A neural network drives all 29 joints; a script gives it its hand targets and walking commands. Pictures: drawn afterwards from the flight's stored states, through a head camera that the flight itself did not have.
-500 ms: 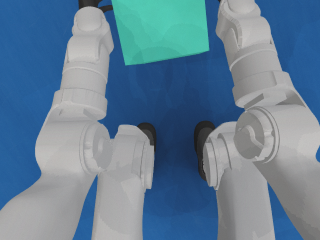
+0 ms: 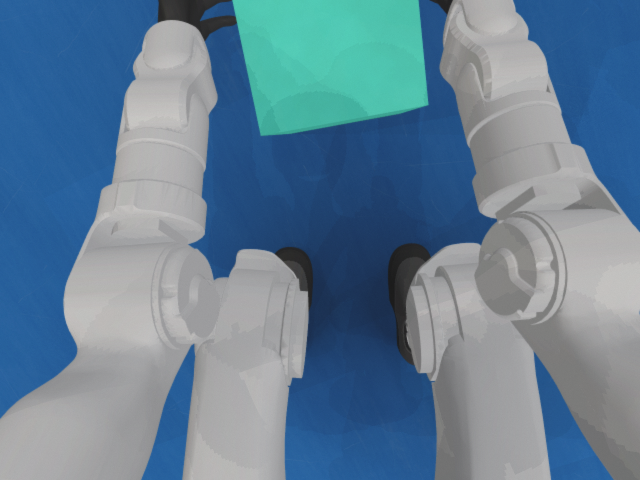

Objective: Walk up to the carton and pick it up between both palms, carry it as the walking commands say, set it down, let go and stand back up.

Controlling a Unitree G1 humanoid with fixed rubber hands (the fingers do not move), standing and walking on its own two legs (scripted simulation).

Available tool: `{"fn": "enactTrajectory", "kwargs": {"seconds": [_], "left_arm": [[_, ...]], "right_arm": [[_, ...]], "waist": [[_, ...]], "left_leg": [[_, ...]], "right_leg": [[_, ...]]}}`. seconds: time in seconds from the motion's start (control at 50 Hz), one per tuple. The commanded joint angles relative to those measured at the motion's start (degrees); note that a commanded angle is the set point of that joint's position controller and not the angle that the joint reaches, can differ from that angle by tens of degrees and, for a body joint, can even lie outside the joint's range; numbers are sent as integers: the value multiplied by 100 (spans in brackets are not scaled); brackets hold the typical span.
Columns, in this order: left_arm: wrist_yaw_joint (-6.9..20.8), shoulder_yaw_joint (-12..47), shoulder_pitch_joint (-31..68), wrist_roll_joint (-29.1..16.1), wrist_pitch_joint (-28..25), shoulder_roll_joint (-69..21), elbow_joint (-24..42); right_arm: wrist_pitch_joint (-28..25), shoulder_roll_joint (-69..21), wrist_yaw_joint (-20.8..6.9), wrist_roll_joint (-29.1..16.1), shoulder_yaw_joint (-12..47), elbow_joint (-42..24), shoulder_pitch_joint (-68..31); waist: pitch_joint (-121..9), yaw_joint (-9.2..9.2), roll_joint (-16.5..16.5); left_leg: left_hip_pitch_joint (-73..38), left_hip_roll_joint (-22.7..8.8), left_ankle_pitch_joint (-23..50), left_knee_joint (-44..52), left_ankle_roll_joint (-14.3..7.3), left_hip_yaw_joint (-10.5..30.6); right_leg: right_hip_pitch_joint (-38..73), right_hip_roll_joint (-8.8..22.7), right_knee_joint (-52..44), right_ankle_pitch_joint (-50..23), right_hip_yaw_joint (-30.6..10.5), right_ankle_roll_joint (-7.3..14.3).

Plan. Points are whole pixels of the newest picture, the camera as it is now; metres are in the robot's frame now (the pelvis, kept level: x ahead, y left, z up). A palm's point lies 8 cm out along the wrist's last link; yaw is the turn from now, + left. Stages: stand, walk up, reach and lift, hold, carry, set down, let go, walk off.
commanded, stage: set down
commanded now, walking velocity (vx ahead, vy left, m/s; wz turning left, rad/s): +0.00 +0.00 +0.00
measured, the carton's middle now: out of the picture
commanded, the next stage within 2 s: none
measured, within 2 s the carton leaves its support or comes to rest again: neither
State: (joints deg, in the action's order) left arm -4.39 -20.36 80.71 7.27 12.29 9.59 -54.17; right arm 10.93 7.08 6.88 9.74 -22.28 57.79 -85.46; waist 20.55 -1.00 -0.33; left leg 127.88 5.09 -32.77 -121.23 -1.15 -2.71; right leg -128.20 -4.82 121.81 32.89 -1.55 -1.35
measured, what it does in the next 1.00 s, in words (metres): stands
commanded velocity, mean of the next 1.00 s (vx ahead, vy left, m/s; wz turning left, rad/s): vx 0.00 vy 0.00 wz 0.00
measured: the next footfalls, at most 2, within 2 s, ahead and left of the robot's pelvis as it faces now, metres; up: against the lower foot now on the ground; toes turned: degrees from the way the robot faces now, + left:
none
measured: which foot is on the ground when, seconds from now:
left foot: down 0.00-1.00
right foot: down 0.00-1.00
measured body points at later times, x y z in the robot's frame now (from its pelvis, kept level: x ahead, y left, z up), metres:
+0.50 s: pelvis +0.00 +0.00 +0.00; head +0.38 -0.01 +0.23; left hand +0.54 +0.15 -0.20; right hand +0.55 -0.12 -0.20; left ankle +0.11 +0.10 -0.36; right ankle +0.11 -0.12 -0.36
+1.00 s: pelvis +0.00 +0.00 +0.00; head +0.38 +0.00 +0.22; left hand +0.53 +0.16 -0.22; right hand +0.54 -0.14 -0.22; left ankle +0.11 +0.10 -0.36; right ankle +0.11 -0.12 -0.36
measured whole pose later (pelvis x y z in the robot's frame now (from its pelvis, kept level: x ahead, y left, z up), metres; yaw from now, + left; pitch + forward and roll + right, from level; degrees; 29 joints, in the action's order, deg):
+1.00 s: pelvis +0.00 +0.00 +0.00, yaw +0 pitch +37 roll +0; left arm -4.3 -13.6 81.6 2.9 5.2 14.4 -60.6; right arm 4.1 12.6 6.4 -1.5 -20.7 64.3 -85.4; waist 24.6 -1.0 -0.5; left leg 126.3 4.9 -33.1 -122.8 -1.1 -2.8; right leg -126.4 -4.8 123.1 33.3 -1.4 -1.7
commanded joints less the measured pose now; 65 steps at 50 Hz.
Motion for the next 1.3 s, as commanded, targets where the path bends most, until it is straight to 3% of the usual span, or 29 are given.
{"fn": "enactTrajectory", "kwargs": {"seconds": [0.0, 0.04, 0.08, 0.1, 0.14, 0.16, 0.22, 0.26, 0.3, 0.38, 0.4, 0.46, 0.48, 0.54, 0.56, 0.6, 0.68, 0.74, 0.76, 0.78, 0.8, 0.84, 0.9, 1.02, 1.14, 1.22, 1.24, 1.26, 1.28], "left_arm": [[1545, 1734, 2699, -290, -417, -4366, -188], [1551, 1697, 2704, -250, -419, -4281, -197], [1543, 1640, 2676, -181, -430, -4218, -189], [1553, 1643, 2771, -234, -428, -4148, -158], [1542, 1637, 2711, -210, -441, -4164, -249], [1536, 1627, 2702, -207, -426, -4130, -250], [1513, 1590, 2737, -135, -458, -3998, -184], [1510, 1581, 2696, -155, -454, -4020, -259], [1513, 1532, 2650, -101, -466, -3969, -219], [1438, 1463, 2570, -78, -493, -3645, -314], [1414, 1405, 2599, -59, -525, -3476, -211], [1316, 1358, 2531, -40, -571, -3144, -311], [1281, 1265, 2469, 10, -574, -3060, -383], [1126, 1170, 2420, 9, -648, -2420, -405], [1085, 1083, 2366, 58, -659, -2257, -401], [913, 961, 2310, 84, -730, -1587, -314], [314, 437, 1751, 113, -919, 495, -337], [-44, 410, 1841, -209, -984, 1523, -331], [-63, 552, 1876, -412, -981, 1500, -491], [-75, 573, 1869, -489, -985, 1568, -439], [-73, 662, 1903, -620, -1000, 1591, -341], [-83, 695, 1874, -762, -990, 1685, -534], [-72, 801, 1861, -934, -985, 1702, -692], [-113, 983, 2119, -1215, -1075, 1972, -596], [-235, 1230, 2120, -1582, -967, 1945, -81], [-387, 1234, 2186, -1636, -821, 2093, 822], [-435, 1263, 2364, -1658, -744, 2165, 1036], [-489, 1320, 2578, -1630, -670, 2248, 1486], [-525, 1472, 2646, -1695, -543, 2186, 1585]], "right_arm": [[-306, -4681, -1575, -454, 1396, 189, -1918], [-294, -4638, -1586, -397, 1317, 263, -1831], [-313, -4585, -1575, -388, 1294, 221, -1887], [-293, -4520, -1553, -347, 1215, 281, -1850], [-324, -4505, -1555, -379, 1304, 192, -1932], [-321, -4430, -1537, -328, 1220, 242, -1889], [-328, -4416, -1556, -397, 1235, 245, -1871], [-345, -4351, -1546, -346, 1162, 232, -1867], [-352, -4342, -1549, -319, 1160, 238, -1800], [-389, -3895, -1437, -252, 1016, 347, -1678], [-400, -3829, -1420, -256, 1034, 260, -1753], [-457, -3445, -1315, -242, 922, 294, -1688], [-479, -3296, -1282, -301, 949, 334, -1722], [-540, -2739, -1122, -228, 775, 382, -1575], [-545, -2552, -1084, -245, 749, 377, -1545], [-613, -2020, -914, -292, 640, 344, -1451], [-816, 206, -299, -337, 246, 103, -1055], [-899, 1135, 37, -678, 379, -8, -1209], [-905, 1091, 59, -791, 516, 81, -1215], [-912, 1083, 58, -883, 595, 106, -1218], [-945, 1192, 67, -935, 695, 116, -1182], [-943, 1265, 75, -1065, 829, 126, -1288], [-1011, 1468, 59, -1115, 940, 73, -1444], [-1013, 1618, 58, -1351, 1097, 426, -1435], [-998, 1833, 213, -1434, 1149, -387, -1430], [-813, 1816, 296, -1754, 1326, -1403, -1610], [-717, 1880, 317, -1809, 1352, -1497, -1663], [-582, 1818, 366, -1991, 1410, -1621, -1694], [-453, 1770, 396, -2153, 1477, -1615, -1672]], "waist": [[-4967, 172, 188], [-4826, 232, 252], [-4760, 138, 243], [-4777, 249, 283], [-4782, 175, 228], [-4747, 260, 234], [-4729, 84, 265], [-4721, 213, 227], [-4693, 146, 244], [-4738, 236, 133], [-4729, 126, 272], [-4787, 182, 205], [-4854, 76, 156], [-4820, 182, 296], [-4842, 93, 134], [-5039, 37, 267], [-5385, 72, 210], [-5869, -44, 213], [-5768, 33, 298], [-5824, -70, 417], [-5969, 42, 450], [-5913, -66, 510], [-5920, -47, 577], [-6024, -124, 481], [-7659, 114, 450], [-9503, -131, 418], [-9811, -94, 402], [-10384, -191, 243], [-10622, -127, 89]], "left_leg": [[-2070, 264, 1908, 331, -10, 486], [-2083, 246, 1892, 362, -21, 549], [-1966, 244, 1817, 355, -22, 516], [-1958, 235, 1708, 368, -15, 546], [-2006, 226, 1829, 365, -1, 537], [-1909, 230, 1734, 348, 4, 529], [-2035, 229, 1762, 381, -8, 536], [-2053, 221, 1803, 355, -1, 554], [-1999, 224, 1829, 329, 3, 524], [-2095, 193, 1815, 321, 65, 518], [-2035, 182, 1806, 331, 41, 513], [-2163, 185, 1875, 303, 69, 489], [-2212, 177, 1819, 292, 86, 458], [-2307, 157, 1826, 341, 104, 502], [-2315, 141, 1873, 315, 134, 454], [-2391, 128, 1908, 327, 136, 451], [-2771, 82, 2060, 350, 238, 441], [-2959, 14, 2221, 269, 286, 478], [-2932, -27, 2186, 277, 262, 550], [-2806, -11, 2192, 235, 251, 509], [-2843, -41, 2205, 226, 249, 538], [-2695, -70, 2135, 174, 221, 535], [-2630, -101, 2118, 170, 226, 593], [-2572, -150, 2189, 126, 249, 535], [-3595, -127, 2585, 190, 275, 462], [-4645, -41, 2821, 343, 222, 307], [-4840, -51, 2677, 420, 237, 274], [-5185, -41, 2609, 455, 238, 212], [-5546, -60, 2562, 559, 249, 178]], "right_leg": [[1990, -304, -139, -1904, 213, 189], [1871, -305, -124, -1881, 217, 175], [1893, -299, -153, -1817, 172, 175], [1965, -280, -163, -1768, 203, 169], [1951, -292, -105, -1878, 214, 153], [2038, -275, -119, -1832, 197, 153], [1908, -285, -111, -1762, 205, 144], [1954, -271, -121, -1787, 204, 138], [1937, -299, -109, -1837, 198, 132], [2019, -238, -102, -1813, 210, 129], [2027, -273, -121, -1810, 188, 105], [2081, -236, -112, -1839, 190, 89], [2205, -214, -90, -1788, 181, 95], [2194, -195, -95, -1753, 238, 42], [2233, -187, -116, -1801, 173, 53], [2431, -167, -87, -1890, 204, -5], [2747, -105, -102, -2012, 242, -102], [2862, -41, -100, -2216, 180, -161], [2742, -15, -94, -2154, 189, -167], [2823, -11, -112, -2218, 155, -172], [2905, 25, -63, -2281, 170, -159], [2914, 71, -61, -2241, 100, -139], [2856, 114, -9, -2191, 138, -125], [2893, 152, 19, -2207, 59, -80], [3648, 108, -114, -2466, 260, -72], [4613, 71, -279, -2603, 395, -73], [4753, 58, -339, -2470, 448, -67], [5226, 69, -399, -2477, 430, -42], [5201, 64, -489, -2382, 536, -32]]}}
